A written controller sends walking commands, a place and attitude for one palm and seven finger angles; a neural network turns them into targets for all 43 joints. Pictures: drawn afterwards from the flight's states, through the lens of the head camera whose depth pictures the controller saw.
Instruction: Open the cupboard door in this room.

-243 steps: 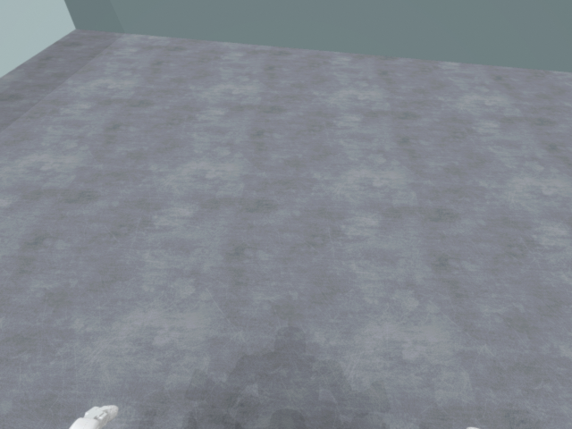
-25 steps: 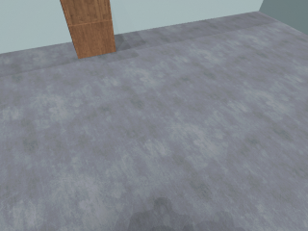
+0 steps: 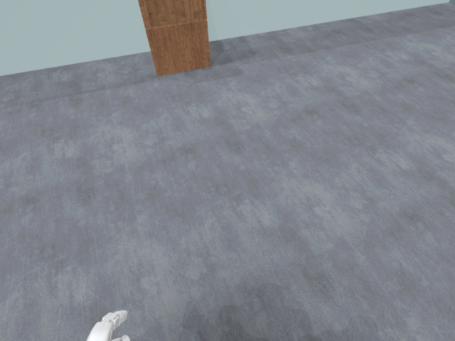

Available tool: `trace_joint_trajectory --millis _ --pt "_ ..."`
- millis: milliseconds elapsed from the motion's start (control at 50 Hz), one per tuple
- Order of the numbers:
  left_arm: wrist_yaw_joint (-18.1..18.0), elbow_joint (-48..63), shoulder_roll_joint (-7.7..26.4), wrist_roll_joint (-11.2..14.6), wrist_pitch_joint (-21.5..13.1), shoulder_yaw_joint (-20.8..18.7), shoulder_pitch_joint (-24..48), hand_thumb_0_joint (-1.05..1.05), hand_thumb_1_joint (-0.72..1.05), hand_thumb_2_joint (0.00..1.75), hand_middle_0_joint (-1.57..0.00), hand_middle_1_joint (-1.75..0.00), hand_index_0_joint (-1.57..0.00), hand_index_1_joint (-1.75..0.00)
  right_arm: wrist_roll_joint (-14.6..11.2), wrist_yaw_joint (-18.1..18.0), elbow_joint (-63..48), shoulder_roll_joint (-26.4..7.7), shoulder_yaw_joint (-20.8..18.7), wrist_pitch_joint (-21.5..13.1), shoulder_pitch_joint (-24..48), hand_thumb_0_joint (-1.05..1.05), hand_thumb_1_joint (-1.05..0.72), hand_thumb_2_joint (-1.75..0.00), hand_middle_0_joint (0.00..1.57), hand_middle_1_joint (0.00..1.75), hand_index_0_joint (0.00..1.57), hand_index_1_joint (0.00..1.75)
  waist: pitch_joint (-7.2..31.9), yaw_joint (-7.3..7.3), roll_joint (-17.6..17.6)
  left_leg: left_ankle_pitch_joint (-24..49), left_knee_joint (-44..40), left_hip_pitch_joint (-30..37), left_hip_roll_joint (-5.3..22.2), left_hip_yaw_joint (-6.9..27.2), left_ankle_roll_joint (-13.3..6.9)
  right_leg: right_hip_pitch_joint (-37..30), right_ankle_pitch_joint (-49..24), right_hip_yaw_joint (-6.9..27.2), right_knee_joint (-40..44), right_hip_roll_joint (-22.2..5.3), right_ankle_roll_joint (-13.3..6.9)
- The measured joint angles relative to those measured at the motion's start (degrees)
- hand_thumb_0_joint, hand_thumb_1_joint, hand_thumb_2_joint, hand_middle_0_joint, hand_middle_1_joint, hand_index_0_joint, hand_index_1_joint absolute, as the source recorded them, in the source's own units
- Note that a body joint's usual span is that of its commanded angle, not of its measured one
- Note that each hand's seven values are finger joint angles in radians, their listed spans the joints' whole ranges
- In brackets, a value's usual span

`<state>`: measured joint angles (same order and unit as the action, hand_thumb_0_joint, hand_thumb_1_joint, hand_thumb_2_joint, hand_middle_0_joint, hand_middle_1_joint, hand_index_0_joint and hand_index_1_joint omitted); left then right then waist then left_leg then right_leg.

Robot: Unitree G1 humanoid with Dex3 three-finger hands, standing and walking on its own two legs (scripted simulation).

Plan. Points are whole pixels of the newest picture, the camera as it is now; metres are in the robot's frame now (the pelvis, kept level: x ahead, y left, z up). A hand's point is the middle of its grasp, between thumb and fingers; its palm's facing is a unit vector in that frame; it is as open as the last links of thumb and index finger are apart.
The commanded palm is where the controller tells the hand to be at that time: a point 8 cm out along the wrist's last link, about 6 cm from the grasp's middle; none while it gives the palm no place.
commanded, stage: stand and wait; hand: left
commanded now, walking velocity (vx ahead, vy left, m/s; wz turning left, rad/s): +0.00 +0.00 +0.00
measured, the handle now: out of the picture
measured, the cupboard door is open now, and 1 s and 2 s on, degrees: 0 0 0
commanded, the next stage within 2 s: turn or walk to find it in 0.56 s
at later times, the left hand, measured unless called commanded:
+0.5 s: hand out of the picture -0.06 +0.12 -0.18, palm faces +0.14 -0.98 -0.16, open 7.4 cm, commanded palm none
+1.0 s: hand out of the picture -0.04 +0.20 -0.17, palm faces +0.14 -0.96 -0.24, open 7.4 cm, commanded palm none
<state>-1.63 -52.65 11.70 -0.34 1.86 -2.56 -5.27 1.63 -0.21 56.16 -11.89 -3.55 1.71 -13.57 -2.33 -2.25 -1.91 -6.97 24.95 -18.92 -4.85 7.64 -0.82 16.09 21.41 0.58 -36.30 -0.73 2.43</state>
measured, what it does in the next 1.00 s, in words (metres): steps on the spot: right foot, then left foot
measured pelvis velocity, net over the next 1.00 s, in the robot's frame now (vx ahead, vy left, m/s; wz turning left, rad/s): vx -0.04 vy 0.00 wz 0.10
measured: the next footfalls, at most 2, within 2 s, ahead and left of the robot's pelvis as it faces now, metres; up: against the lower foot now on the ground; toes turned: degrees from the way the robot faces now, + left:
right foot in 0.02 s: +0.02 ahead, -0.12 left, +0.00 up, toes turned +0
left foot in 0.42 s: +0.00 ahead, +0.11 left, +0.00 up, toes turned +5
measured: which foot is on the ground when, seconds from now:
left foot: down 0.00-0.04, up 0.06-0.40, down 0.42-1.00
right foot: up 0.00-0.00, down 0.02-1.00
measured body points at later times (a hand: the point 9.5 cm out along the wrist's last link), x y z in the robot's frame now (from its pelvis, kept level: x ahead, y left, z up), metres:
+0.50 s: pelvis +0.00 -0.03 +0.00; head +0.01 -0.02 +0.45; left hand -0.06 +0.18 -0.16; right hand +0.07 -0.25 -0.15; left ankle -0.04 +0.10 -0.74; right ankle -0.02 -0.12 -0.74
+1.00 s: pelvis -0.04 +0.00 +0.00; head -0.03 +0.00 +0.45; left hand -0.05 +0.25 -0.15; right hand -0.01 -0.22 -0.16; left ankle -0.04 +0.11 -0.74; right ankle -0.02 -0.12 -0.74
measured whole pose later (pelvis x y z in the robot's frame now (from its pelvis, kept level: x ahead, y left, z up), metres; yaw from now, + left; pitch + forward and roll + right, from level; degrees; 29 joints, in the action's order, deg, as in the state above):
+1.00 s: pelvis -0.04 +0.00 +0.00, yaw +6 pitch -2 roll +0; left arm -1.9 -63.2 11.0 -0.5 0.9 -0.9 -13.9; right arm 0.7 -0.8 64.7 -9.1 -0.5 0.5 -14.7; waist -2.0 0.6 -0.4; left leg -13.9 27.2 -11.8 -1.7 0.1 -1.7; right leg 11.5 13.6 -5.0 -26.8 -2.9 0.9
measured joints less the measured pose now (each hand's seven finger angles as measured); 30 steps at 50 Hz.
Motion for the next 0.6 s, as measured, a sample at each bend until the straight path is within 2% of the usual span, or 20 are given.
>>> trace_joint_trajectory --millis 20,100,160,220,280,360,420,500,600 --pt "0.02 0.0 0.03 -0.06 -0.33 0.21 -0.87 0.0 0.91 0.89 -0.2 -0.3 -0.2 -0.3 -0.15 0.07 0.06 -0.12 -0.08 0.1 -0.1 0.0 -0.9 -0.89 0.2 0.3 0.21 0.3 0.35 0.37 0.37 -0.55 1.08 -0.37 -0.41 -0.16 0.53 -1.98 -2.56 -0.16 4.7 -0.27 -0.3" --pt "0.05 -1.8 -1.5 -0.63 -0.37 1.38 -4.94 0.0 0.91 0.89 -0.2 -0.3 -0.2 -0.3 -0.34 0.17 0.85 -1.24 -0.59 1.21 -0.22 0.0 -0.9 -0.9 0.2 0.3 0.2 0.3 1.33 1.05 -1.07 -13.5 14.13 -3.85 0.48 -1.68 1.44 -3.74 -3.37 -1.56 5.94 0.3 -4.05" --pt "0.11 -3.42 -2.27 -0.38 -0.61 1.87 -7.95 0.0 0.91 0.89 -0.2 -0.3 -0.2 -0.3 -0.29 0.29 1.69 -1.67 -0.51 1.41 -0.18 0.0 -0.9 -0.9 0.2 0.3 0.2 0.3 1.55 1.68 -0.82 -14.31 23.18 -5.41 2.06 -3.35 1.77 -5.55 -4.46 -1.97 8.78 0.11 -4.81" --pt "0.25 -5.09 -3.17 -0.22 -1.27 2.45 -9.97 0.0 0.9 0.89 -0.2 -0.3 -0.2 -0.3 -0.58 0.04 2.59 -1.95 -0.34 1.11 -0.02 0.0 -0.9 -0.9 0.2 0.29 0.2 0.29 0.67 1.8 -1.09 -13.63 26.08 -4.75 4.23 -4.14 2.57 -6.72 -5.32 -3.04 10.59 0.45 -5.21" --pt "0.21 -6.53 -4.13 -0.31 -1.91 2.86 -11.66 0.0 0.9 0.89 -0.2 -0.3 -0.2 -0.3 -0.89 -0.38 4.04 -1.88 0.12 1.25 0.29 0.0 -0.91 -0.9 0.2 0.29 0.2 0.29 0.02 2.49 -1.06 -14.63 23.68 -2.14 5.87 -5.15 3.14 -7.0 -5.34 -3.96 11.01 0.82 -5.51" --pt "0.13 -8.73 -4.95 -0.54 -2.27 3.15 -13.49 0.0 0.9 0.89 -0.2 -0.3 -0.2 -0.3 -1.26 -0.86 5.83 -1.05 1.04 1.05 1.59 0.0 -0.91 -0.9 0.2 0.29 0.2 0.29 -0.37 3.9 -0.31 -15.44 13.97 3.38 6.75 -6.94 3.08 -6.41 -5.03 -4.4 10.36 1.29 -5.59" --pt "-0.03 -10.71 -5.12 -0.16 -2.07 3.18 -14.31 0.0 0.9 0.89 -0.2 -0.3 -0.2 -0.3 -1.42 -1.18 6.63 -0.15 1.78 -0.24 2.49 0.0 -0.91 -0.9 0.2 0.29 0.2 0.29 -0.24 4.16 -0.15 -7.79 3.02 8.73 7.32 -7.53 2.42 -5.69 -4.17 -5.27 8.74 2.12 -5.16" --pt "-0.24 -13.0 -4.36 0.04 -1.56 2.99 -14.18 0.0 0.9 0.89 -0.2 -0.3 -0.2 -0.3 -1.35 -1.64 8.28 2.38 2.69 -1.43 4.05 0.0 -0.91 -0.9 0.2 0.29 0.2 0.29 -0.14 5.14 2.59 -10.02 1.08 10.94 6.84 -8.54 2.36 -7.03 -5.04 -4.55 9.68 1.58 -5.03" --pt "-0.1 -14.43 -4.35 0.05 -1.46 3.38 -13.56 0.0 0.91 0.89 -0.2 -0.3 -0.2 -0.3 -1.41 -2.15 8.49 3.03 2.98 -2.14 4.69 0.0 -0.92 -0.9 0.2 0.3 0.2 0.3 1.08 4.64 2.77 -9.21 -0.15 12.38 6.66 -9.35 1.64 -8.93 -6.7 -3.74 12.42 1.48 -3.67"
